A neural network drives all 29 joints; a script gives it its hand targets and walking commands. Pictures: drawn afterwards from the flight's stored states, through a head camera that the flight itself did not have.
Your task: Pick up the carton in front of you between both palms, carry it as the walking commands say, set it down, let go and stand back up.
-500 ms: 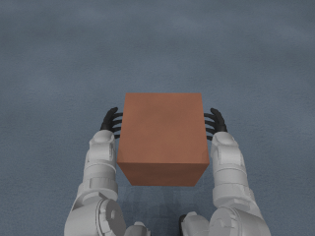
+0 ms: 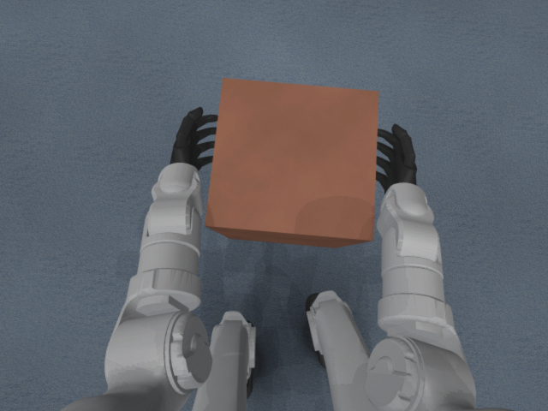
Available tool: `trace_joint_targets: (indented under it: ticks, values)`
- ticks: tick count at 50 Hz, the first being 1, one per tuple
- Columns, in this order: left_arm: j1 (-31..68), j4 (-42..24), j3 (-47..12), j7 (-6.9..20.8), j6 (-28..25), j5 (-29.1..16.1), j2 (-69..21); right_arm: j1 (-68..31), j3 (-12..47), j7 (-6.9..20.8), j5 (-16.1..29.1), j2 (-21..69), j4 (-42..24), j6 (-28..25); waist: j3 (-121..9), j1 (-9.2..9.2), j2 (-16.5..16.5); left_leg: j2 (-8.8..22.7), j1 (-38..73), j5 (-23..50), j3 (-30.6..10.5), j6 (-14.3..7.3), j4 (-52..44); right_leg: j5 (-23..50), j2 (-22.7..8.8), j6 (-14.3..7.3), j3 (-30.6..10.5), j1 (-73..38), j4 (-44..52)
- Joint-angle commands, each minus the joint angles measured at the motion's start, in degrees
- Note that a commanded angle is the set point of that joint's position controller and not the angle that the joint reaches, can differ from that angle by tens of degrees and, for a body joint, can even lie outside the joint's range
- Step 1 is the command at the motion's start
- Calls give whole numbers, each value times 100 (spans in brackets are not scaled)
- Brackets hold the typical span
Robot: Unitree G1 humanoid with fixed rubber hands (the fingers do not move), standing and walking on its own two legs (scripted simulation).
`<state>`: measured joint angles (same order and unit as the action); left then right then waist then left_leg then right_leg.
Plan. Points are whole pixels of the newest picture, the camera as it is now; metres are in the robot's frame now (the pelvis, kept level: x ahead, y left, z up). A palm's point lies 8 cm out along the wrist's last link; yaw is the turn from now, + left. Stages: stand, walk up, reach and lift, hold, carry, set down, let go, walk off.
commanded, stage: set down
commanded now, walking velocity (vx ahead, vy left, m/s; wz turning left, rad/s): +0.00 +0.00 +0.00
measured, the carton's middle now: (289, 179) +0.45 -0.05 -0.16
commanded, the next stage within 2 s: none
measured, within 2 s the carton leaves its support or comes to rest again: rests again in 1.60 s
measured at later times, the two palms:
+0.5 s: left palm (218, 165) +0.51 +0.07 -0.23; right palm (375, 190) +0.43 -0.22 -0.23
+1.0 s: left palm (237, 167) +0.55 +0.04 -0.39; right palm (361, 195) +0.45 -0.24 -0.39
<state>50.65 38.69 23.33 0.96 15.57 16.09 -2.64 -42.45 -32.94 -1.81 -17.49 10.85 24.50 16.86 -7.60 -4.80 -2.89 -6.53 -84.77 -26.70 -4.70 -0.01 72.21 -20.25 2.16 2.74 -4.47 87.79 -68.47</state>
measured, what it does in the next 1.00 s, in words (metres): lowers itself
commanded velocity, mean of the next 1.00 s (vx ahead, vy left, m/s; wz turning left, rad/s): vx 0.00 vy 0.00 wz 0.00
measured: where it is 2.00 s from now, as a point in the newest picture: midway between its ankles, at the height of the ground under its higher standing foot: (284, 358)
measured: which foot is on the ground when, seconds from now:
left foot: down 0.00-1.00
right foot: down 0.00-1.00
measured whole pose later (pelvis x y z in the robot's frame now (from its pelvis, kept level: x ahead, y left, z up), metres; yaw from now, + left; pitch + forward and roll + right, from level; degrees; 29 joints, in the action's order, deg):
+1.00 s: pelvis -0.04 +0.00 -0.22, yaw +0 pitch +44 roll -3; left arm 94.9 62.5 4.1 -4.2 15.9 4.5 16.9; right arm -76.3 -35.8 -7.1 -7.3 -1.7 36.4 17.6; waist 17.1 -9.8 -2.2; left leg -10.9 -125.6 -36.2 -3.9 2.1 117.9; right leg -28.7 4.1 5.4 -3.3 128.1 -112.4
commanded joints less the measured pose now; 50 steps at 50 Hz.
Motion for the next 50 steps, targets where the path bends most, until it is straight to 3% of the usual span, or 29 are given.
trace_joint_targets:
  ticks: [1,15,33,50]
  values:
    - [2693,579,-2713,1258,-92,-567,-5313,-3377,3308,1478,599,4703,721,-23,-4739,-249,-183,-349,1418,1867,311,132,-531,1930,553,-34,693,-2775,-152]
    - [4199,623,-2992,875,-76,-961,-4843,-4841,3308,1222,1143,4180,549,-5,-6143,-457,-364,-501,513,1536,570,210,954,1885,599,166,948,-1773,-1584]
    - [5738,1623,-2463,671,-16,-1046,-3735,-6489,2458,1016,1166,3227,752,32,-5530,-783,-523,-501,-819,699,665,128,2373,1290,504,186,1163,-682,-2864]
    - [7000,1751,-3275,579,-205,-1843,-2898,-7796,2453,902,1859,2336,705,-183,-5427,-1190,-719,-317,-890,1128,619,76,3707,1912,292,172,1159,-524,-4083]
